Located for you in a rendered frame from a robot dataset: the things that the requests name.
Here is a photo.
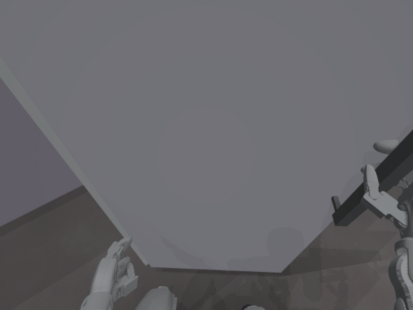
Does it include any robot left thigh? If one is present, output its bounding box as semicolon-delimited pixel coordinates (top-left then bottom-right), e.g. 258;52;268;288
135;288;177;310

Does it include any robot left forearm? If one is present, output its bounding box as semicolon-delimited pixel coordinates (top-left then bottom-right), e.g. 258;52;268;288
80;292;114;310

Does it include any handle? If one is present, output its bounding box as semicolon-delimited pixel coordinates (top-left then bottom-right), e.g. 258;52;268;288
331;130;413;226

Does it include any robot right forearm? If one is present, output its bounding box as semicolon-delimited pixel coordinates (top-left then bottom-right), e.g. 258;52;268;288
388;237;413;310

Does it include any fridge door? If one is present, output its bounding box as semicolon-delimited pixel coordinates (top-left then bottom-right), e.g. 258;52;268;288
0;0;413;273

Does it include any robot left hand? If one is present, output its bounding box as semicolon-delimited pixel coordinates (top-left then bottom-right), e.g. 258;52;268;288
90;236;138;302

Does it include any robot right hand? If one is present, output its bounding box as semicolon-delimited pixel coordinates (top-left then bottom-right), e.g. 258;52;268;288
360;139;413;239

